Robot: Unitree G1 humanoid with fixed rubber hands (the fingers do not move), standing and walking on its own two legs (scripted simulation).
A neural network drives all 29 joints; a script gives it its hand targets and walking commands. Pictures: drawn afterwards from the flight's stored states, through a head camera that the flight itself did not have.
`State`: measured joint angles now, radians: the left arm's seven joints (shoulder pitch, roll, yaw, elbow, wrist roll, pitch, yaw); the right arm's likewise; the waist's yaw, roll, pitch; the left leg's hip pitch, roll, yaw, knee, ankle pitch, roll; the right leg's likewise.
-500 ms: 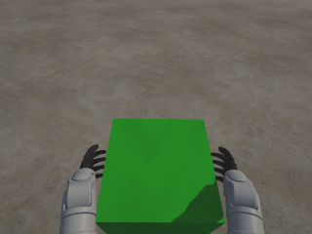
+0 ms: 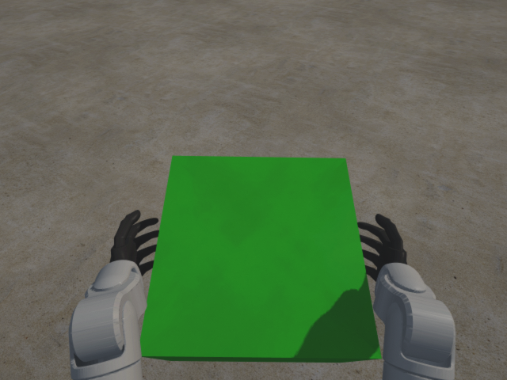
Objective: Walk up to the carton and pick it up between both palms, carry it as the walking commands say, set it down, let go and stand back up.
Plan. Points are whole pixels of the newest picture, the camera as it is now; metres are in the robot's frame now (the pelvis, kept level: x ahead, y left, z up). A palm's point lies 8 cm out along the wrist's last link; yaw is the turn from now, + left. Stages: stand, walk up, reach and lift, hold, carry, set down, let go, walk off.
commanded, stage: carry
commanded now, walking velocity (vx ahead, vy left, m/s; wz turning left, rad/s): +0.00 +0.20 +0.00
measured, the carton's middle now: (257, 260) +0.31 +0.01 +0.03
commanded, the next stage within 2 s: none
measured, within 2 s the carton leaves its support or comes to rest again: neither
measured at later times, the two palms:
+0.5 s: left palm (28, 293) +0.22 +0.30 +0.11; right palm (306, 290) +0.23 -0.06 +0.10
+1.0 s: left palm out of the picture +0.19 +0.45 +0.10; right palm (186, 306) +0.20 +0.09 +0.10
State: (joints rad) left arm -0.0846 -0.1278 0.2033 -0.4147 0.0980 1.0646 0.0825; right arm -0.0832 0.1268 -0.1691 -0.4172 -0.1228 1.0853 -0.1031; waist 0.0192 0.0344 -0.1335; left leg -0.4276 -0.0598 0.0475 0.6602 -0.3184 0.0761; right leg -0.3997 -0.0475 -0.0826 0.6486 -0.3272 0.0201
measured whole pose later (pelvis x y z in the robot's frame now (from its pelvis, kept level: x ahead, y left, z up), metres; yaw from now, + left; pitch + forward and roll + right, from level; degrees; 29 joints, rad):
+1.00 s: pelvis -0.04 +0.27 +0.01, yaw +0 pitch +5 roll +0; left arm -0.01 -0.13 0.16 -0.54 0.10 1.21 0.11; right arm -0.01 0.13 -0.15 -0.51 -0.10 1.20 -0.12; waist 0.01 0.00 -0.13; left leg -0.43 -0.01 0.17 0.58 -0.24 0.10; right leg -0.48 -0.07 -0.14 0.85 -0.47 0.01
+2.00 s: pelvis -0.10 +0.58 +0.01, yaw +0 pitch +4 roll +0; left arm 0.01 -0.13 0.16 -0.58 0.10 1.20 0.11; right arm -0.02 0.13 -0.14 -0.54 -0.10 1.19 -0.11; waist 0.01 -0.03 -0.09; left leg -0.41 0.03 0.12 0.62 -0.27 0.03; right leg -0.46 -0.19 -0.07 0.86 -0.51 0.09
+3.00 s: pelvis -0.23 +0.80 +0.01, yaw -2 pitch +3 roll +0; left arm 0.00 -0.13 0.15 -0.53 0.09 1.19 0.11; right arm 0.01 0.13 -0.15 -0.56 -0.11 1.21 -0.12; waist 0.01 0.04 -0.07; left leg -0.50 0.01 0.14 0.62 -0.28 0.02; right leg -0.31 -0.02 -0.11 0.59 -0.32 -0.03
